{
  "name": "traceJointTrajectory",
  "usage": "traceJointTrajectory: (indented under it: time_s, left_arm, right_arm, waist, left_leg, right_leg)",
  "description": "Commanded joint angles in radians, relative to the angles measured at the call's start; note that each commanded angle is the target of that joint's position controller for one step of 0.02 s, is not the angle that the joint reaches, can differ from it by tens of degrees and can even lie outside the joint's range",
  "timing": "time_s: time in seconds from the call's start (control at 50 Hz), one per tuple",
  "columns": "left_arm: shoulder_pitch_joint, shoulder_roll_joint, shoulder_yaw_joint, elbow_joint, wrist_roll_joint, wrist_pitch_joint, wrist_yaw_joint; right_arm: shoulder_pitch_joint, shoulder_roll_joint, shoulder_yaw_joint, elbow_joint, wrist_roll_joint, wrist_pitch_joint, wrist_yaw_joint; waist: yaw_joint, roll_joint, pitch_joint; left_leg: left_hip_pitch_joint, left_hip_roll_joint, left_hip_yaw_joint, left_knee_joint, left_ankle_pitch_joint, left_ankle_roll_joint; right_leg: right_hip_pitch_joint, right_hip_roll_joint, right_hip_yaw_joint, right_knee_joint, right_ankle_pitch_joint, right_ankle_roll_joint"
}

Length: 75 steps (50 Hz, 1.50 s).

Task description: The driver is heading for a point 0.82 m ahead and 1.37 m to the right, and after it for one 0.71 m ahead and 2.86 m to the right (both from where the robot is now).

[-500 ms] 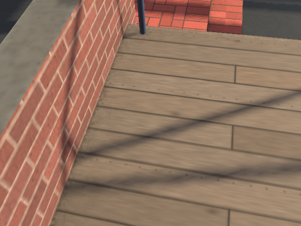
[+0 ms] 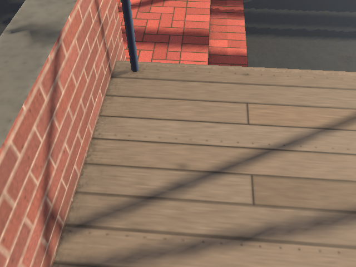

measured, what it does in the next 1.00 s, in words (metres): steps on the spot, turning right: left foot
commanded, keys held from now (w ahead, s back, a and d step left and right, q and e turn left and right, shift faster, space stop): e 1.00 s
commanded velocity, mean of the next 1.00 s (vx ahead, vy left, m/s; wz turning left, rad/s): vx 0.01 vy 0.00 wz -0.55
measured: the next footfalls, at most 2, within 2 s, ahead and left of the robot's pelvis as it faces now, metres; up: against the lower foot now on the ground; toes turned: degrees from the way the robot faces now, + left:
left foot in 0.74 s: +0.11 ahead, +0.06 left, +0.00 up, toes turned -30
right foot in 1.16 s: -0.04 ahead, -0.17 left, +0.00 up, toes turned -40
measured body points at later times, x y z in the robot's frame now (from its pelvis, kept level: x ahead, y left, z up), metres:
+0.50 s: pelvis +0.00 -0.06 +0.02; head +0.02 -0.10 +0.46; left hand +0.19 +0.19 -0.07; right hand +0.09 -0.38 -0.10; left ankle +0.06 +0.11 -0.67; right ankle -0.01 -0.13 -0.73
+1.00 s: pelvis +0.01 -0.02 +0.01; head +0.06 -0.04 +0.46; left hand +0.28 +0.16 -0.10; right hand -0.04 -0.33 -0.10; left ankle +0.07 +0.08 -0.73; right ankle -0.07 -0.14 -0.66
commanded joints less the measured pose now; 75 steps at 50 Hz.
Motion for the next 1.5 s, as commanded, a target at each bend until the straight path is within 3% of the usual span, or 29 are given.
traceJointTrajectory:
  time_s: [0.02,0.06,0.1,0.12,0.14,0.16,0.18,0.22,0.3,0.42,0.58,0.7,0.72,0.74,0.76,0.78,0.8,0.84,0.94,1.02,1.1,1.14,1.16,1.18,1.2,1.22,1.26,1.34,1.5]
  left_arm:
    - [0.007,0.061,0.026,-0.074,-0.016,0.006,-0.006]
    - [0.044,0.058,0.029,-0.056,-0.011,0.014,-0.012]
    - [0.108,0.066,0.045,-0.034,-0.006,0.018,-0.023]
    - [0.117,0.094,0.057,-0.038,0.001,0.017,-0.019]
    - [0.116,0.23,0.085,-0.077,0.006,0.01,0.002]
    - [0.112,0.259,0.076,-0.108,0.054,-0.017,-0.008]
    - [0.075,0.236,0.072,-0.11,0.053,-0.042,-0.011]
    - [-0.014,0.176,0.056,-0.117,0.009,-0.061,0.002]
    - [0.007,0.129,0.035,-0.119,0.003,-0.058,0.027]
    - [0.032,0.149,0.043,-0.12,-0.003,-0.041,0.042]
    - [-0.027,0.161,0.05,-0.134,0.0,-0.02,0.03]
    - [-0.093,0.148,0.046,-0.156,-0.029,-0.006,0.032]
    - [-0.079,0.128,0.041,-0.157,-0.033,-0.004,0.036]
    - [0.013,0.071,0.029,-0.144,-0.016,-0.005,0.034]
    - [0.011,0.128,0.048,-0.159,-0.016,-0.011,0.036]
    - [0.034,0.191,0.064,-0.158,0.004,-0.021,0.031]
    - [0.035,0.206,0.073,-0.136,-0.006,-0.02,0.03]
    - [0.034,0.155,0.067,-0.116,-0.011,-0.001,0.035]
    - [-0.082,0.083,0.031,-0.19,-0.023,-0.011,0.015]
    - [-0.085,0.072,0.016,-0.215,-0.017,-0.013,-0.009]
    - [-0.055,0.1,0.03,-0.214,-0.016,-0.005,-0.032]
    - [0.018,0.105,0.044,-0.188,-0.012,-0.004,-0.037]
    - [0.062,0.154,0.064,-0.18,-0.013,-0.007,-0.027]
    - [0.068,0.295,0.091,-0.211,-0.007,-0.01,-0.009]
    - [0.08,0.256,0.076,-0.225,0.028,-0.034,-0.023]
    - [0.056,0.224,0.068,-0.215,0.034,-0.055,-0.031]
    - [-0.027,0.176,0.056,-0.214,0.001,-0.063,-0.021]
    - [-0.064,0.154,0.043,-0.225,0.006,-0.059,-0.001]
    - [-0.047,0.177,0.052,-0.222,0.002,-0.046,0.01]
  right_arm:
    - [-0.028,-0.201,-0.06,-0.046,0.009,0.009,-0.023]
    - [-0.098,-0.206,-0.068,-0.051,0.017,0.02,-0.014]
    - [-0.093,-0.166,-0.062,-0.035,0.029,0.031,-0.002]
    - [-0.033,-0.124,-0.054,-0.009,0.028,0.034,0.006]
    - [-0.014,-0.067,-0.035,-0.036,-0.013,0.04,0.014]
    - [-0.122,-0.09,-0.044,-0.082,-0.002,0.031,0.007]
    - [-0.134,-0.124,-0.055,-0.081,0.014,0.027,-0.001]
    - [-0.086,-0.146,-0.072,-0.038,0.008,0.023,-0.019]
    - [-0.048,-0.122,-0.074,-0.027,0.013,0.009,-0.011]
    - [-0.088,-0.107,-0.068,-0.043,0.018,0.0,0.002]
    - [-0.078,-0.116,-0.065,-0.037,0.018,-0.03,0.017]
    - [0.031,-0.125,-0.069,-0.009,0.021,-0.043,0.041]
    - [0.057,-0.149,-0.075,0.0,0.014,-0.041,0.04]
    - [0.031,-0.209,-0.081,-0.015,0.0,-0.031,0.033]
    - [0.028,-0.238,-0.082,-0.024,-0.037,-0.025,0.033]
    - [-0.001,-0.216,-0.078,-0.035,-0.029,-0.028,0.027]
    - [-0.047,-0.161,-0.064,-0.05,-0.016,-0.026,0.019]
    - [-0.064,-0.127,-0.053,-0.059,0.007,-0.016,0.006]
    - [0.048,-0.152,-0.061,-0.043,-0.006,0.015,-0.007]
    - [0.031,-0.194,-0.076,-0.06,0.003,0.028,0.005]
    - [0.029,-0.207,-0.084,-0.069,0.023,0.022,0.015]
    - [0.029,-0.183,-0.077,-0.065,0.039,0.017,0.016]
    - [0.095,-0.139,-0.066,-0.047,0.023,0.01,0.024]
    - [0.111,-0.066,-0.039,-0.097,-0.04,0.006,0.032]
    - [-0.004,-0.114,-0.053,-0.127,-0.012,0.0,0.021]
    - [-0.045,-0.143,-0.064,-0.134,0.014,0.003,0.012]
    - [-0.014,-0.144,-0.074,-0.111,0.009,0.011,-0.003]
    - [0.034,-0.128,-0.076,-0.11,0.005,0.014,-0.005]
    - [-0.02,-0.097,-0.068,-0.154,0.004,-0.003,0.004]
  waist:
    - [-0.013,0.154,-0.1]
    - [0.017,0.172,-0.106]
    - [0.045,0.129,-0.126]
    - [0.036,0.009,-0.093]
    - [0.005,-0.326,-0.056]
    - [0.052,-0.278,-0.107]
    - [0.037,-0.165,-0.09]
    - [-0.004,-0.089,-0.07]
    - [-0.009,-0.103,-0.12]
    - [0.013,-0.105,-0.099]
    - [0.015,-0.123,-0.1]
    - [-0.046,-0.123,-0.129]
    - [-0.047,-0.077,-0.137]
    - [0.018,0.151,-0.162]
    - [0.01,0.251,-0.1]
    - [0.028,0.184,-0.082]
    - [0.031,0.134,-0.056]
    - [0.016,0.117,-0.028]
    - [-0.059,0.168,-0.049]
    - [-0.056,0.181,-0.085]
    - [-0.036,0.178,-0.096]
    - [0.011,0.138,-0.11]
    - [0.017,-0.001,-0.129]
    - [-0.03,-0.356,-0.145]
    - [0.059,-0.255,-0.198]
    - [0.051,-0.169,-0.144]
    - [0.01,-0.117,-0.104]
    - [-0.023,-0.124,-0.141]
    - [0.008,-0.138,-0.122]
  left_leg:
    - [0.155,0.327,-0.256,-0.22,0.376,0.212]
    - [0.079,0.251,-0.131,-0.192,0.35,0.156]
    - [0.023,0.202,-0.037,-0.087,0.188,0.103]
    - [-0.061,0.144,0.029,0.053,0.003,0.039]
    - [-0.3,0.006,0.097,0.378,-0.387,-0.069]
    - [-0.325,-0.063,-0.099,0.561,-0.465,-0.06]
    - [-0.345,-0.048,-0.143,0.613,-0.397,-0.04]
    - [-0.362,-0.017,-0.166,0.589,-0.228,-0.024]
    - [-0.314,-0.052,-0.173,0.583,-0.107,-0.046]
    - [-0.314,-0.075,-0.202,0.376,-0.092,-0.08]
    - [-0.152,-0.104,-0.21,0.202,-0.134,-0.08]
    - [0.089,-0.115,-0.174,-0.155,0.048,-0.045]
    - [0.188,-0.051,-0.21,-0.233,0.178,-0.02]
    - [0.295,0.162,-0.408,-0.242,0.369,0.065]
    - [0.226,0.304,-0.594,-0.256,0.48,0.237]
    - [0.184,0.363,-0.604,-0.259,0.412,0.297]
    - [0.17,0.294,-0.496,-0.251,0.326,0.26]
    - [0.19,0.198,-0.361,-0.247,0.23,0.199]
    - [0.312,0.178,-0.226,-0.242,0.403,0.242]
    - [0.266,0.2,-0.153,-0.231,0.454,0.245]
    - [0.239,0.225,-0.121,-0.175,0.406,0.206]
    - [0.165,0.197,-0.067,-0.055,0.31,0.132]
    - [0.038,0.135,0.015,0.115,0.149,0.052]
    - [-0.269,-0.01,0.08,0.434,-0.408,-0.054]
    - [-0.332,-0.065,-0.089,0.58,-0.463,-0.055]
    - [-0.344,-0.043,-0.124,0.631,-0.393,-0.037]
    - [-0.351,-0.014,-0.146,0.596,-0.245,-0.025]
    - [-0.278,-0.053,-0.149,0.587,-0.116,-0.047]
    - [-0.233,-0.093,-0.173,0.303,-0.121,-0.073]
  right_leg:
    - [-0.102,-0.111,0.024,0.072,-0.075,0.021]
    - [0.046,-0.086,-0.044,-0.078,0.1,0.02]
    - [0.181,-0.027,-0.105,-0.246,0.287,-0.013]
    - [0.236,-0.042,-0.016,-0.363,0.37,-0.055]
    - [0.293,-0.311,0.401,-0.495,0.662,-0.179]
    - [0.186,-0.407,0.555,-0.532,0.663,-0.336]
    - [0.182,-0.372,0.497,-0.545,0.541,-0.319]
    - [0.206,-0.29,0.388,-0.524,0.432,-0.208]
    - [0.264,-0.244,0.33,-0.502,0.612,-0.195]
    - [0.33,-0.237,0.399,-0.504,0.553,-0.211]
    - [0.259,-0.195,0.488,-0.467,0.599,-0.221]
    - [0.218,-0.122,0.524,-0.372,0.684,-0.151]
    - [0.154,-0.07,0.479,-0.314,0.526,-0.102]
    - [0.033,0.059,0.321,-0.113,0.107,-0.041]
    - [-0.134,0.157,0.222,0.071,-0.19,0.006]
    - [-0.167,0.066,0.204,0.251,-0.152,0.041]
    - [-0.182,0.035,0.187,0.314,-0.076,0.057]
    - [-0.23,0.02,0.153,0.382,0.028,0.087]
    - [-0.272,-0.048,0.034,0.238,0.078,0.128]
    - [-0.131,-0.089,-0.023,0.056,0.09,0.107]
    - [-0.023,-0.08,-0.062,-0.131,0.154,0.054]
    - [0.133,-0.046,-0.08,-0.333,0.311,-0.005]
    - [0.287,-0.094,0.034,-0.425,0.508,-0.052]
    - [0.442,-0.379,0.441,-0.403,0.916,-0.198]
    - [0.35,-0.445,0.529,-0.448,0.884,-0.351]
    - [0.314,-0.387,0.444,-0.462,0.8,-0.318]
    - [0.277,-0.297,0.348,-0.462,0.641,-0.219]
    - [0.217,-0.245,0.31,-0.465,0.668,-0.215]
    - [0.193,-0.215,0.423,-0.436,0.521,-0.216]
Velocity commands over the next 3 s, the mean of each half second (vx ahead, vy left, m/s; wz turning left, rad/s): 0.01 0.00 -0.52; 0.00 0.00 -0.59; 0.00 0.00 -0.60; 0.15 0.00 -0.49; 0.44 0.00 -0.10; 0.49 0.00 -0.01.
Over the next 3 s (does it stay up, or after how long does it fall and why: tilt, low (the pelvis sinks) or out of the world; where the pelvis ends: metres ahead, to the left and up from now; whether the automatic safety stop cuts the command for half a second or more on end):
stays up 0.24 -0.57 0.01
